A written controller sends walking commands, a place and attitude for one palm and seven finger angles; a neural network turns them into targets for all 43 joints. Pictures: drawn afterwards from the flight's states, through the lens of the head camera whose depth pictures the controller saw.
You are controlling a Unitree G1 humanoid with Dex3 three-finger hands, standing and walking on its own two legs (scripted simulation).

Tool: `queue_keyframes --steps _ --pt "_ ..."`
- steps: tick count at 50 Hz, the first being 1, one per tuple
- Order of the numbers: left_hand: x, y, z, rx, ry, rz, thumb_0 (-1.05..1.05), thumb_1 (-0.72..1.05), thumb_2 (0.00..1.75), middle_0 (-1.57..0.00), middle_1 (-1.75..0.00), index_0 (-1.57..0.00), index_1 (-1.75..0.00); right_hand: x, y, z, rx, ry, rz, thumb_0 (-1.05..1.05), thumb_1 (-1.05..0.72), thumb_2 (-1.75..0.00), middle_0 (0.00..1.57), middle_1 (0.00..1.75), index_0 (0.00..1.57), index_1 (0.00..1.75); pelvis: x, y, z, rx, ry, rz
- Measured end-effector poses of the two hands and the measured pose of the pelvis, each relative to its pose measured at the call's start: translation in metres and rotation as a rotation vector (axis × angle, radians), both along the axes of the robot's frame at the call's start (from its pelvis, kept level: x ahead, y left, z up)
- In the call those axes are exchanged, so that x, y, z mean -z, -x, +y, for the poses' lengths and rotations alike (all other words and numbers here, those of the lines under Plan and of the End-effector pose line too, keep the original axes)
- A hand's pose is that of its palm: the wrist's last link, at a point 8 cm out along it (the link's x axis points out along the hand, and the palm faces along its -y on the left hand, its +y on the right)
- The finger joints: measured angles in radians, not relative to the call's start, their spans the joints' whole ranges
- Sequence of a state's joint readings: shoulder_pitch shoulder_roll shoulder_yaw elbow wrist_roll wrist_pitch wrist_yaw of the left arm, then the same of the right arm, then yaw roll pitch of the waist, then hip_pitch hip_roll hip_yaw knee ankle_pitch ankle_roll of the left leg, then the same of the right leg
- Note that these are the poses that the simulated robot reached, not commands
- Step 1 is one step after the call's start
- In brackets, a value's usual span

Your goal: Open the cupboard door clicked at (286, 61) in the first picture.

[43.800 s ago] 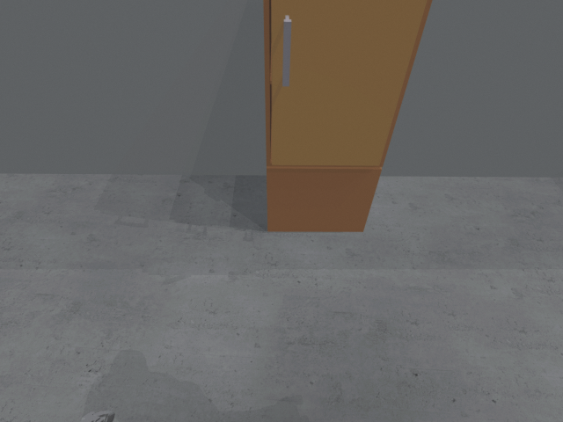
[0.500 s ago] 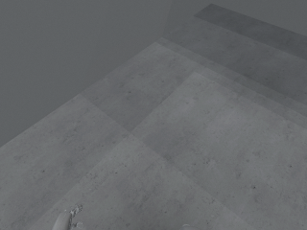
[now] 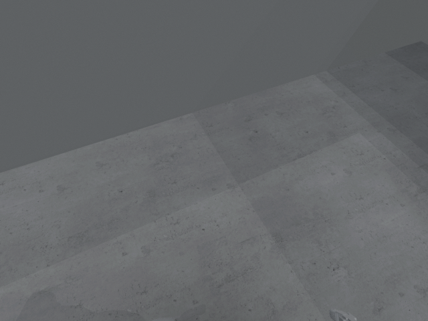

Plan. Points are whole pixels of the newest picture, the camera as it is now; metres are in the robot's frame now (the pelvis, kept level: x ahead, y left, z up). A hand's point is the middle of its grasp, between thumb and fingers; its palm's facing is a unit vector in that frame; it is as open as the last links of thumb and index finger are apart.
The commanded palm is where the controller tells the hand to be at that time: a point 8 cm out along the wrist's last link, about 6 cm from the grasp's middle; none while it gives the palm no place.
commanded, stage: turn to face it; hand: left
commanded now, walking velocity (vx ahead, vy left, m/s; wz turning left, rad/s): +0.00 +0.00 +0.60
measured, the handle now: out of the picture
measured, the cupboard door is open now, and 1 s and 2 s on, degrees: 42 42 42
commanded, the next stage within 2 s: take the last steps up to it in 1.94 s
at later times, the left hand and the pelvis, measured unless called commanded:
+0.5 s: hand out of the picture +0.09 +0.20 -0.14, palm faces +0.26 -0.93 -0.28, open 7.3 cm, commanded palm none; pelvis +0.01 -0.02 +0.00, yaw +16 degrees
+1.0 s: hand out of the picture -0.09 +0.20 -0.18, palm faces +0.60 -0.76 -0.25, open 7.3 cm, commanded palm none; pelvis +0.01 +0.00 +0.00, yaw +35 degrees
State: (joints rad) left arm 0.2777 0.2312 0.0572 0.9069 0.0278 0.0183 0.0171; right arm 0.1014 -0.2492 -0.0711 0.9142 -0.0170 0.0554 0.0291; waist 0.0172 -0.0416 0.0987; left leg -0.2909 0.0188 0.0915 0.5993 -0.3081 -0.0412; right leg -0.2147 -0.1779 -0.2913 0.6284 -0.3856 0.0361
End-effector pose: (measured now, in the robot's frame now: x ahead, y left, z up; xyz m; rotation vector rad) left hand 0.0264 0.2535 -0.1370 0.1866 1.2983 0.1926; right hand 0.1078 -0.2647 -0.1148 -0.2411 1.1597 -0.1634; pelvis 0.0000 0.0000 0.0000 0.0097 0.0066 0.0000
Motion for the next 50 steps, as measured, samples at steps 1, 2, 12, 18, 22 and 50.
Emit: queue_keyframes --steps 1,2,12,18,22,50 --pt "0.006 0.007 0.008 -0.021 0.001 0.017 0.0 0.91 0.9 -0.21 -0.3 -0.21 -0.3 0.0 -0.01 0.006 -0.021 0.009 -0.025 0.01 -0.91 -0.9 0.2 0.3 0.2 0.3 0.004 0.0 0.004 -0.016 0.0 0.003" --pt "0.009 0.012 0.015 -0.039 -0.002 0.036 0.01 0.91 0.9 -0.21 -0.3 -0.21 -0.3 -0.002 -0.017 0.012 -0.04 0.015 -0.043 0.01 -0.91 -0.9 0.2 0.3 0.2 0.3 0.005 0.0 0.007 -0.027 -0.002 0.003" --pt "-0.011 -0.005 0.035 -0.117 -0.01 -0.053 0.01 0.91 0.9 -0.2 -0.3 -0.2 -0.3 -0.015 -0.022 0.045 -0.134 0.017 -0.004 0.01 -0.91 -0.9 0.21 0.3 0.2 0.3 -0.013 -0.004 0.017 -0.122 0.027 0.009" --pt "-0.022 -0.028 0.023 -0.138 -0.019 -0.13 0.01 0.91 0.9 -0.2 -0.3 -0.2 -0.3 -0.004 -0.006 0.039 -0.149 -0.012 0.077 0.01 -0.91 -0.9 0.21 0.3 0.21 0.3 -0.014 -0.008 0.006 -0.189 0.028 0.008" --pt "-0.027 -0.04 0.006 -0.153 -0.037 -0.172 0.01 0.91 0.9 -0.2 -0.3 -0.2 -0.3 0.009 0.0 0.023 -0.156 -0.03 0.129 0.01 -0.91 -0.9 0.21 0.3 0.21 0.3 -0.011 -0.011 -0.01 -0.238 0.019 0.012" --pt "0.009 0.149 -0.017 -0.635 0.01 0.04 0.01 0.91 0.9 -0.2 -0.3 -0.2 -0.3 -0.012 -0.144 0.123 -0.639 0.021 -0.056 0.01 -0.91 -0.9 0.2 0.3 0.2 0.3 0.0 -0.007 0.003 -0.616 0.016 -0.002"
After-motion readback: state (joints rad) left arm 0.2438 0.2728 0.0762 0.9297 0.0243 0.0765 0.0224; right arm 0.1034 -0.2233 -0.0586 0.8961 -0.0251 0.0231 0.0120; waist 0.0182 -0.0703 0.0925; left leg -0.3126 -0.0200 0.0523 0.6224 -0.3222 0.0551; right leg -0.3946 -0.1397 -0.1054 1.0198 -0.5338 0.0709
